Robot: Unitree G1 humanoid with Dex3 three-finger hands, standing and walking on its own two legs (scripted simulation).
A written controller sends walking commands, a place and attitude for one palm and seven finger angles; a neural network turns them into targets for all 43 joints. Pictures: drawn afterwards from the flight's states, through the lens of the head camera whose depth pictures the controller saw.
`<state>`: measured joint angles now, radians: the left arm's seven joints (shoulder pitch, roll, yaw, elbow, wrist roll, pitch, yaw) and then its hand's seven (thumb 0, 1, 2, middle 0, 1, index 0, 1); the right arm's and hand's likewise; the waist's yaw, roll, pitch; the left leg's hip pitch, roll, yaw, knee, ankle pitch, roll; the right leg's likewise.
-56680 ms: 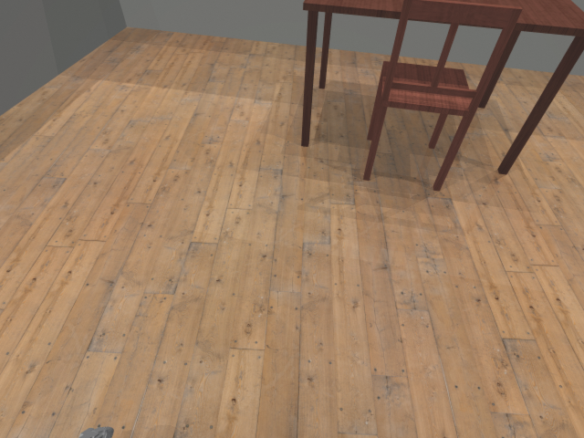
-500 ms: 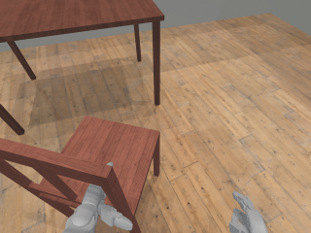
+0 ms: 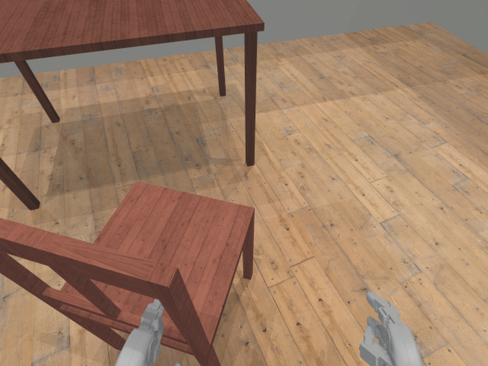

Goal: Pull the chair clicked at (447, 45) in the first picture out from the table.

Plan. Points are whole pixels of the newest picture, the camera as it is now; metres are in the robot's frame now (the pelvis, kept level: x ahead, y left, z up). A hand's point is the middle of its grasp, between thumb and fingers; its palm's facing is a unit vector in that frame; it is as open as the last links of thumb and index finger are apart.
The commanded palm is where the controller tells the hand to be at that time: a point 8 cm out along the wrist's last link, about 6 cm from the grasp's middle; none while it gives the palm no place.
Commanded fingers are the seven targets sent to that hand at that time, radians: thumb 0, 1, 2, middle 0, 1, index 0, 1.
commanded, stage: draw the fingers out of the gap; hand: left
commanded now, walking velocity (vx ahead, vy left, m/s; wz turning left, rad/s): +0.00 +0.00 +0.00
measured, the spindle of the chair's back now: (89, 290) +0.26 +0.28 -0.04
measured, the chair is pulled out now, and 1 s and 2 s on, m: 0.66 0.65 0.65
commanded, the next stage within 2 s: draw the hand back to the body in 0.30 s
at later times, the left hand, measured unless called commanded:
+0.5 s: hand out of the picture +0.09 +0.11 +0.00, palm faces -0.01 -1.00 +0.02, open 17.5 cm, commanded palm +0.06 +0.17 +0.02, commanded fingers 0.00 -0.55 0.20 0.00 0.00 0.00 0.00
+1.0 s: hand out of the picture +0.13 +0.17 +0.10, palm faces +0.10 -0.97 -0.22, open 17.1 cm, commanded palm +0.09 +0.23 +0.12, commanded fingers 0.00 -0.19 0.38 -0.05 -0.08 -0.05 -0.08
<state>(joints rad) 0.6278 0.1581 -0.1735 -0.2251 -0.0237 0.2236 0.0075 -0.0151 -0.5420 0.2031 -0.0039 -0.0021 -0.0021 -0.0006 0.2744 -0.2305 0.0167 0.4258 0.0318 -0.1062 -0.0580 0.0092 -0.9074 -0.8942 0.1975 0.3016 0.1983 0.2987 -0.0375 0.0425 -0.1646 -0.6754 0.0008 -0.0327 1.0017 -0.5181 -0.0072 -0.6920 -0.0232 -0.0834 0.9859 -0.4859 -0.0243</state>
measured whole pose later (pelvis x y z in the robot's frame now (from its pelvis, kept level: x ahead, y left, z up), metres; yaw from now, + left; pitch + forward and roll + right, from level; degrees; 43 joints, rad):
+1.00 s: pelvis -0.03 +0.00 +0.00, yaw -1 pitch +7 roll -1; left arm 0.77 0.27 0.06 -0.50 -0.14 -0.13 0.00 -0.02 -0.46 0.24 -0.02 -0.02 -0.02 -0.02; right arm 0.27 -0.19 0.01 0.48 0.06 -0.14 -0.11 0.01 -0.91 -0.89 0.20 0.30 0.20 0.30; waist 0.03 0.06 -0.14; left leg -0.65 0.02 -0.04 1.03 -0.50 -0.02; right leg -0.65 0.00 -0.09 0.99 -0.46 -0.03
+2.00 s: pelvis +0.02 +0.02 +0.07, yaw -2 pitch -4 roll -1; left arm 0.50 0.35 0.33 -0.43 -0.07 -0.01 0.12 0.01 0.88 0.90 -0.21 -0.30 -0.21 -0.30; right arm 0.20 -0.23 0.01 0.65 0.02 -0.08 -0.06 0.01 -0.91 -0.89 0.20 0.30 0.20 0.30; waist 0.06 0.06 0.00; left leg -0.04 0.00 0.01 0.39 -0.27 0.01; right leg -0.07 -0.01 -0.04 0.37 -0.23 0.00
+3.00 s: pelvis -0.06 +0.02 +0.05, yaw -1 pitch +1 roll -1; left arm 0.55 0.39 0.37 -0.50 -0.04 -0.12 0.18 0.01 0.88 0.90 -0.21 -0.30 -0.21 -0.30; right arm 0.22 -0.23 0.00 0.59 0.02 -0.02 -0.09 0.01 -0.91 -0.89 0.20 0.30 0.20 0.30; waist 0.00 0.03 -0.03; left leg -0.38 0.01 0.00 0.59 -0.23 0.01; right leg -0.37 0.00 -0.06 0.51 -0.15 0.00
